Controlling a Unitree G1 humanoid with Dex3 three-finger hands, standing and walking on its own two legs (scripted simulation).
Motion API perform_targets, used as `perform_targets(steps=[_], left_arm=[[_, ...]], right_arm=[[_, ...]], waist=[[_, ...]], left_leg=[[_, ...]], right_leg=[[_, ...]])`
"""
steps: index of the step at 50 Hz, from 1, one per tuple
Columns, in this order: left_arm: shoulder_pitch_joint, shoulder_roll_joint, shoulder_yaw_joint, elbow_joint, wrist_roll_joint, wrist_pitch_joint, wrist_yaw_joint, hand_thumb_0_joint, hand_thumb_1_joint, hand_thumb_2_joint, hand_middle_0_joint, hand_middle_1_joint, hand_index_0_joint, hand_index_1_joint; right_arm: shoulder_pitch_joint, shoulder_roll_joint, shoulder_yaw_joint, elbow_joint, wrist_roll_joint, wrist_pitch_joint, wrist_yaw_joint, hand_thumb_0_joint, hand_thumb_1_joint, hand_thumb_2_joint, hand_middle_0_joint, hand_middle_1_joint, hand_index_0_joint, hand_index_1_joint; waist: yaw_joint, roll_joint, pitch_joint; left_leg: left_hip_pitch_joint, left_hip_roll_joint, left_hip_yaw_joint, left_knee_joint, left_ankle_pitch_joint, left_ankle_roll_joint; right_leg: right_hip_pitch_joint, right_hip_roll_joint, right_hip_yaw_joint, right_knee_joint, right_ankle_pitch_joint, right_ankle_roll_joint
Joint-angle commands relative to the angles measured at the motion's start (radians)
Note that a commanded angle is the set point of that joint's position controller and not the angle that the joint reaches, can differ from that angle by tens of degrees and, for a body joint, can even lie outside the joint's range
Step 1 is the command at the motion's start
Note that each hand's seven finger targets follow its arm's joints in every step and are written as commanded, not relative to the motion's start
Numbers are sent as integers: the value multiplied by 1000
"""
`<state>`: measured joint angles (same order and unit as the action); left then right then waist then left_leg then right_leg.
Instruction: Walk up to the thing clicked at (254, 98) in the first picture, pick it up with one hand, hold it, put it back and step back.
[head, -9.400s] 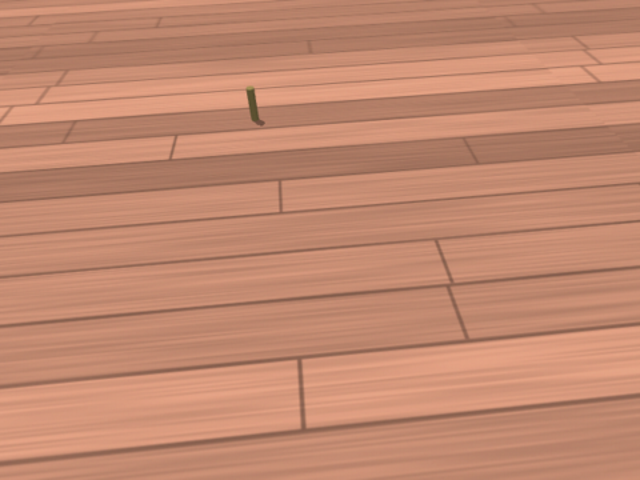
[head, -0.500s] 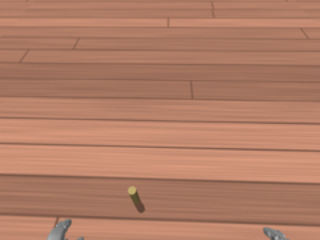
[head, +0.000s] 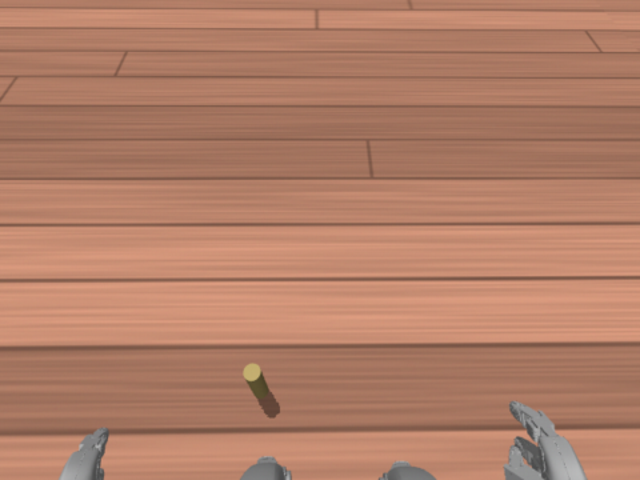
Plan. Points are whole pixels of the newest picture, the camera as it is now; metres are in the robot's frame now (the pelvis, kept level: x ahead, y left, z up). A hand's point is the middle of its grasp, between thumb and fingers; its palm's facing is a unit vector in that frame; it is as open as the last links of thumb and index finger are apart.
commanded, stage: go down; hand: left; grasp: from the side
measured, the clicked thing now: (256, 382) +0.40 +0.18 -0.62
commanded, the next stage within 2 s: none
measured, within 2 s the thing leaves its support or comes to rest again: neither
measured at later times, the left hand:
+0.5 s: hand out of the picture +0.14 +0.28 -0.15, palm faces +0.11 -0.95 -0.29, open 17.6 cm
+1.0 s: hand (127, 419) +0.25 +0.34 -0.24, palm faces +0.15 -0.97 -0.19, open 17.5 cm
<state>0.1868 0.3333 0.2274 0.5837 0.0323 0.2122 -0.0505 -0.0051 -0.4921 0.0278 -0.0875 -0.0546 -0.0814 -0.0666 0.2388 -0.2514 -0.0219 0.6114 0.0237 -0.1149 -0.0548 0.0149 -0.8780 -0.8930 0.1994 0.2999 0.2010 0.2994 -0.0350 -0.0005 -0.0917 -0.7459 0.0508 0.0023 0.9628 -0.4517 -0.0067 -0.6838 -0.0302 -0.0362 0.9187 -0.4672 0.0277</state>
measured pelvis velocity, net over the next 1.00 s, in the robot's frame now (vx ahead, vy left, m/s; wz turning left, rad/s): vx -0.05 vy -0.01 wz -0.03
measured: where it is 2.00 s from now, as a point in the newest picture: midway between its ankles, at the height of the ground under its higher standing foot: outside the picture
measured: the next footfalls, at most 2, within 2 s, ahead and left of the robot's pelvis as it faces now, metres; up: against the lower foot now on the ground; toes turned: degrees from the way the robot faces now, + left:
none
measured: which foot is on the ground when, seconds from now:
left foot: down 0.00-1.00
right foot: down 0.00-1.00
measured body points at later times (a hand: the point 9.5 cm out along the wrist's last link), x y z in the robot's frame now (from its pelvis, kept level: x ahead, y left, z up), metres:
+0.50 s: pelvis -0.01 +0.00 -0.05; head +0.10 +0.02 +0.39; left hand +0.14 +0.33 -0.13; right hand +0.16 -0.26 -0.13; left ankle +0.01 +0.12 -0.68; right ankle -0.01 -0.14 -0.68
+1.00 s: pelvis -0.05 -0.01 -0.17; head +0.12 +0.03 +0.24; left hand +0.24 +0.39 -0.22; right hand +0.12 -0.28 -0.27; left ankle +0.01 +0.12 -0.68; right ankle -0.01 -0.14 -0.68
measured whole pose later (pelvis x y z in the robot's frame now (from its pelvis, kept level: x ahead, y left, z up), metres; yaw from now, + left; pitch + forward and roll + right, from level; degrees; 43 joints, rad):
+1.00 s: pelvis -0.05 -0.01 -0.17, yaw -2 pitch +31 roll -4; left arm -0.19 0.57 0.59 0.81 -0.13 -0.26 -0.44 -0.01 -0.55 0.06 -0.06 -0.06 -0.05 -0.08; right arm 0.12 -0.30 0.01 0.63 -0.01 -0.18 -0.05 0.01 -0.90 -0.90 0.20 0.30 0.20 0.30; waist -0.04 -0.02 -0.17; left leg -1.62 0.06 -0.06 1.71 -0.64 -0.01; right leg -1.55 -0.02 -0.04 1.68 -0.68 0.02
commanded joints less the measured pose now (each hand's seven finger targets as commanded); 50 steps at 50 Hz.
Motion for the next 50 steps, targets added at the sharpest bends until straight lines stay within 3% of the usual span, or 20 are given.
perform_targets(steps=[1,3,5,6,8,9,11,12,13,19,23,29,34,35,37,40,41,43,47,50], left_arm=[[48,229,91,-214,-6,19,8,0,-611,3,-90,-53,-83,-58],[70,216,79,-258,-11,37,-2,0,-611,8,-88,-44,-78,-53],[70,221,100,-269,-17,52,-4,0,-611,10,-84,-48,-77,-55],[63,180,65,-289,-23,52,-12,0,-611,5,-86,-47,-78,-55],[98,223,124,-271,-29,51,-18,0,-611,0,-89,-35,-79,-44],[95,215,107,-304,-29,46,-27,0,-611,8,-86,-45,-78,-52],[111,245,140,-307,-31,37,-39,0,-611,4,-83,-37,-76,-45],[110,224,125,-320,-35,30,-45,0,-594,8,-82,-37,-75,-44],[128,241,149,-315,-38,22,-50,0,-600,3,-82,-30,-73,-39],[145,228,162,-334,-63,-44,-87,0,-592,6,-86,-26,-74,-37],[191,248,195,-335,-73,-84,-100,0,-555,20,-78,-31,-70,-39],[-54,295,240,-234,-102,-202,-131,0,-583,29,-75,-59,-75,-59],[-232,403,301,-158,-132,-368,-224,0,-598,26,-73,-67,-73,-66],[-222,422,328,-125,-139,-391,-238,0,-602,30,-71,-61,-67,-63],[-248,417,331,-63,-151,-419,-271,0,-602,32,-69,-63,-63,-67],[-252,477,396,29,-156,-451,-302,0,-572,61,-60,-66,-49,-74],[-242,453,386,81,-161,-455,-318,0,-560,74,-56,-72,-46,-79],[-316,514,431,59,-171,-482,-340,0,-565,69,-58,-69,-48,-76],[-419,553,460,78,-188,-529,-392,0,-535,75,-52,-62,-41,-69],[-534,590,480,99,-198,-571,-423,0,-522,83,-46,-68,-38,-74]], right_arm=[[12,-156,-55,-134,-6,-62,-30,0,-862,-887,200,300,199,300],[14,-151,-53,-145,-8,-66,-36,0,-869,-889,200,300,199,300],[7,-143,-47,-155,-8,-73,-42,0,-878,-892,199,300,199,300],[-1,-140,-46,-170,-10,-80,-45,0,-869,-889,200,300,199,300],[0,-143,-49,-168,-13,-88,-48,0,-887,-894,199,300,199,300],[-1,-136,-47,-175,-12,-92,-50,0,-883,-893,200,300,199,300],[2,-136,-47,-176,-14,-96,-52,0,-886,-894,200,300,199,300],[3,-135,-48,-182,-15,-101,-51,0,-896,-896,200,300,199,300],[3,-131,-45,-179,-16,-102,-50,0,-899,-898,199,300,199,300],[-6,-141,-56,-191,-22,-120,-43,0,-917,-903,199,300,199,300],[-13,-136,-55,-198,-22,-124,-37,0,-918,-903,199,300,199,300],[-33,-148,-52,-168,-25,-144,-38,0,-937,-906,199,300,199,300],[-27,-184,-56,-143,-26,-157,-38,0,-929,-904,199,300,199,300],[-25,-187,-53,-139,-25,-155,-38,0,-912,-900,199,300,199,300],[-28,-200,-52,-135,-28,-151,-33,0,-908,-900,199,300,199,300],[-30,-221,-53,-116,-29,-132,-25,0,-893,-898,199,300,199,300],[-33,-222,-53,-112,-28,-125,-22,0,-890,-898,199,300,199,300],[-33,-225,-50,-97,-33,-120,-16,0,-892,-898,199,300,199,300],[-43,-237,-49,-82,-38,-109,-8,0,-897,-901,199,300,199,300],[-40,-246,-45,-59,-41,-106,-7,0,-895,-901,199,300,199,300]], waist=[[8,101,-209],[-5,99,-240],[-6,74,-209],[-17,83,-203],[-4,72,-227],[-7,80,-235],[0,86,-234],[-6,88,-247],[5,95,-248],[-1,95,-297],[20,98,-306],[-16,62,-252],[-4,107,-382],[14,114,-419],[17,141,-452],[60,152,-518],[53,126,-516],[63,131,-545],[48,130,-599],[32,138,-596]], left_leg=[[160,-16,-28,-104,295,3],[156,-16,-27,-74,331,8],[114,-19,-26,-57,294,12],[102,-22,-22,-46,278,10],[78,-21,-27,-26,271,13],[80,-23,-24,-13,280,14],[53,-25,-22,8,273,15],[54,-25,-22,15,279,15],[40,-24,-26,19,270,14],[3,-20,-36,80,309,15],[-40,-23,-33,97,238,15],[-212,-24,-31,207,73,26],[-288,-24,-45,319,59,24],[-295,-24,-48,338,75,22],[-306,-21,-61,364,57,16],[-308,-19,-75,405,125,13],[-330,-20,-77,420,126,16],[-370,-22,-70,467,142,20],[-402,-18,-73,545,176,27],[-456,-15,-76,587,123,28]], right_leg=[[37,42,-22,-53,237,-46],[36,39,-21,-40,272,-45],[15,38,-19,-35,255,-42],[-8,39,-18,-28,246,-40],[-13,39,-20,-10,236,-41],[-20,37,-17,-3,249,-41],[-39,36,-11,13,246,-40],[-46,36,-11,24,247,-42],[-56,36,-13,37,234,-44],[-107,37,-15,105,253,-44],[-147,35,-10,129,197,-48],[-311,31,5,215,70,-44],[-447,25,20,353,44,-51],[-456,23,24,374,49,-52],[-513,25,20,416,23,-55],[-571,28,-1,482,58,-63],[-583,32,-8,493,56,-64],[-594,30,2,516,72,-63],[-660,36,-5,584,95,-63],[-724,38,-3,624,50,-64]])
